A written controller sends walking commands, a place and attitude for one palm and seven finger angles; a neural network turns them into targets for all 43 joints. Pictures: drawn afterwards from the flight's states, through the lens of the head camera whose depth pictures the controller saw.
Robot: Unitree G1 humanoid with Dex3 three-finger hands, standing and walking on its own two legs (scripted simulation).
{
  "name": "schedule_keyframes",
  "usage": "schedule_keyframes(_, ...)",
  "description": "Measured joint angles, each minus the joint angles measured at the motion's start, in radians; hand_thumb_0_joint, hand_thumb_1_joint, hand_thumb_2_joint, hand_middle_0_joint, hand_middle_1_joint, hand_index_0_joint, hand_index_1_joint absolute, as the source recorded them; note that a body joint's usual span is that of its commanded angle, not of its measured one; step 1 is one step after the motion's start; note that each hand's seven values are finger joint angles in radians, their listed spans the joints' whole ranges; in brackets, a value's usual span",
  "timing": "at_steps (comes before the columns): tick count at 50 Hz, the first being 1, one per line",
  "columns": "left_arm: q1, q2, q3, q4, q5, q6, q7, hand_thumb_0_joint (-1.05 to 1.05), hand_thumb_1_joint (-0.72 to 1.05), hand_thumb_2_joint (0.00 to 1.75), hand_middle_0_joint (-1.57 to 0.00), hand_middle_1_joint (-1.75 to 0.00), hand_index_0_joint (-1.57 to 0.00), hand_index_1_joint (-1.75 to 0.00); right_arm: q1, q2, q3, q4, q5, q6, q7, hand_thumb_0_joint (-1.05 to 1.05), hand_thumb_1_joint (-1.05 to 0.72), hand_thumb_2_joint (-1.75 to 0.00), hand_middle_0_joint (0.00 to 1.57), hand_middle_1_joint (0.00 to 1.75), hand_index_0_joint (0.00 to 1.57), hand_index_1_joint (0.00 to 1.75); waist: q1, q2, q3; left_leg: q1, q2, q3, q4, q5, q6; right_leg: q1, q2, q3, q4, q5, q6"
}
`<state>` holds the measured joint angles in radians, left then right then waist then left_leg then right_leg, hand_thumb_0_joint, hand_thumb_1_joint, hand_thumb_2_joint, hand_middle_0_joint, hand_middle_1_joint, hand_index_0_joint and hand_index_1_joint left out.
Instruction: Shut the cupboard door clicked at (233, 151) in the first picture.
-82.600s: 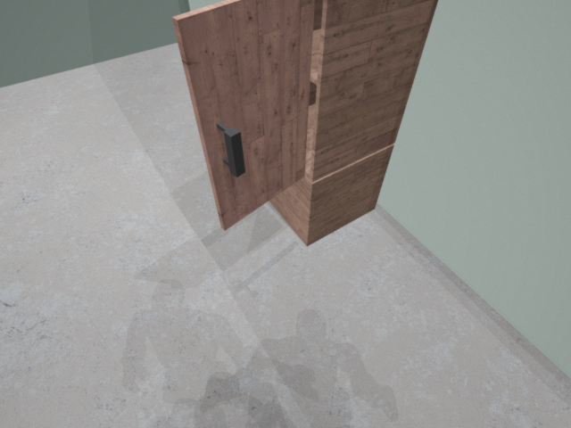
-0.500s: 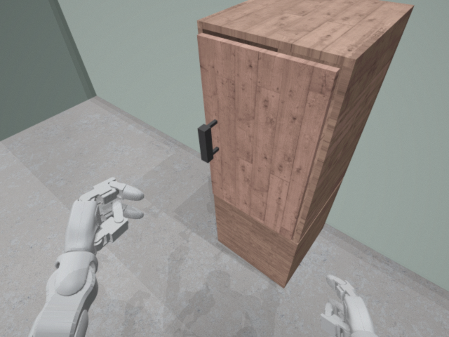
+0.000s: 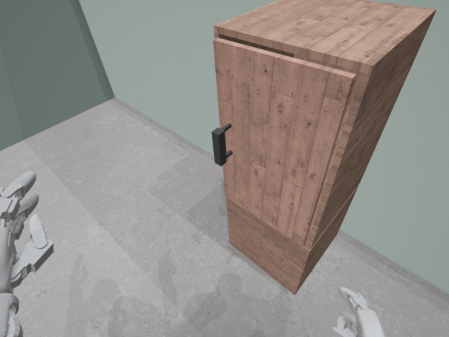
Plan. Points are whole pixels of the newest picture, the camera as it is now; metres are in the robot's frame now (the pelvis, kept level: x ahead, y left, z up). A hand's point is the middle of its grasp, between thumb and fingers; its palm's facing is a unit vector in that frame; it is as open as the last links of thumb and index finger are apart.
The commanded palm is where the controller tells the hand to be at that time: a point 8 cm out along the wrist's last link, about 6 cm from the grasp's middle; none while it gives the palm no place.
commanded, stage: draw the hand back to the body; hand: left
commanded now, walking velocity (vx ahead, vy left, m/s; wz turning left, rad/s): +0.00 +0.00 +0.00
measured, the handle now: (224, 143) +0.65 +0.10 -0.04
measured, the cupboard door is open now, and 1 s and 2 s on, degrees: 1 1 1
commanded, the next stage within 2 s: step back with the hand held close in 0.20 s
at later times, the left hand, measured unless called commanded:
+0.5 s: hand (64, 236) +0.20 +0.26 +0.15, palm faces +0.41 -0.80 -0.45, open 7.4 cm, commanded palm +0.14 +0.30 +0.17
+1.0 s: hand (16, 284) +0.13 +0.29 +0.15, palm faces +0.42 -0.78 -0.47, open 7.4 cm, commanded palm +0.07 +0.32 +0.17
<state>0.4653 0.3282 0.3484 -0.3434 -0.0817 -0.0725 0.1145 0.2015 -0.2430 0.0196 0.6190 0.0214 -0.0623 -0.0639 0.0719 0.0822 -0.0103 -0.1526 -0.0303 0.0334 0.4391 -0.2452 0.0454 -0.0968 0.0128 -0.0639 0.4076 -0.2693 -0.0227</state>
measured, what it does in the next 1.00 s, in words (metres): shifts its weight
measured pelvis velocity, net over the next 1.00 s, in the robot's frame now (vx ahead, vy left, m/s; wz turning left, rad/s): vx -0.07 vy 0.02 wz -0.01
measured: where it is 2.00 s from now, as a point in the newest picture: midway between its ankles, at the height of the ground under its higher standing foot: outside the picture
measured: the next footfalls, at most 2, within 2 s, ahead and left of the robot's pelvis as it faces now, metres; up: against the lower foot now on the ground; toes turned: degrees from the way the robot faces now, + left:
right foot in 1.76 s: -0.37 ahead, -0.08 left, +0.00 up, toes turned -7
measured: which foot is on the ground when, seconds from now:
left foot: down 0.00-1.00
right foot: down 0.00-1.00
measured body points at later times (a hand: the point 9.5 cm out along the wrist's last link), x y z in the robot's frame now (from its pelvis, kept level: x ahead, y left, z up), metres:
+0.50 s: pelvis +0.00 +0.00 +0.00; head +0.00 -0.03 +0.45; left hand +0.17 +0.30 +0.18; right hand +0.17 -0.24 -0.10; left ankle +0.00 +0.09 -0.74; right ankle -0.03 -0.10 -0.74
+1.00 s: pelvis -0.07 +0.02 -0.01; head -0.07 +0.02 +0.44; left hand +0.10 +0.33 +0.17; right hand +0.09 -0.23 -0.09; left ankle +0.00 +0.09 -0.74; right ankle -0.03 -0.10 -0.74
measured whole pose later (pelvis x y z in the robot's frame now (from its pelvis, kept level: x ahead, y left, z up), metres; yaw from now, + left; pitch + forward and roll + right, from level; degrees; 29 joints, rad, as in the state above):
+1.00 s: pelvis -0.07 +0.02 -0.01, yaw -1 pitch +1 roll -2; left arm 0.55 0.41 0.42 -0.45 -0.04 -0.19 0.14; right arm 0.23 -0.24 0.01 0.55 0.01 -0.01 -0.10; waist 0.00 0.02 -0.02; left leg -0.40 -0.02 0.05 0.59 -0.21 0.08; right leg -0.34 0.02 -0.05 0.56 -0.23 0.00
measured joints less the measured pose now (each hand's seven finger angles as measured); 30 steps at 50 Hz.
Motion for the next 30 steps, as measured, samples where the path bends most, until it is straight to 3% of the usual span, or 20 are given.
schedule_keyframes(7,0.000,-0.002,-0.038,-0.014,0.006,0.008,-0.003,0.02,0.90,0.90,-0.22,-0.32,-0.22,-0.31,0.005,0.016,0.006,0.012,-0.007,-0.025,-0.009,0.02,-0.90,-0.90,0.20,0.30,0.21,0.30,-0.012,-0.024,-0.007,0.004,0.007,0.004,-0.002,0.000,-0.005,0.001,0.007,0.005,0.000,0.000,-0.006)
schedule_keyframes(16,-0.002,0.027,0.002,-0.026,-0.002,-0.019,-0.010,0.01,0.89,0.90,-0.21,-0.30,-0.21,-0.30,0.000,0.018,0.004,0.007,-0.005,-0.030,-0.003,0.02,-0.90,-0.90,0.20,0.30,0.20,0.30,-0.023,-0.012,-0.006,0.015,0.014,0.011,-0.003,-0.004,-0.010,0.011,0.014,0.013,-0.005,0.002,-0.009)
schedule_keyframes(25,0.034,0.023,0.019,-0.025,0.010,-0.069,-0.004,0.01,0.89,0.90,-0.21,-0.30,-0.21,-0.30,-0.009,-0.011,-0.014,-0.015,-0.006,0.024,-0.005,0.02,-0.90,-0.89,0.21,0.30,0.21,0.30,-0.049,0.003,-0.009,-0.087,0.021,0.008,0.055,-0.019,-0.004,-0.076,0.019,0.008,0.021,0.004,-0.007)
schedule_keyframes(30,0.065,0.058,0.025,-0.075,0.008,-0.070,-0.002,0.01,0.89,0.90,-0.21,-0.30,-0.21,-0.30,-0.013,-0.019,-0.031,-0.038,-0.003,0.061,-0.019,0.02,-0.90,-0.89,0.20,0.30,0.21,0.30,-0.062,-0.010,0.000,-0.113,0.006,0.025,0.059,-0.012,0.005,-0.125,0.001,0.022,0.069,-0.009,0.006)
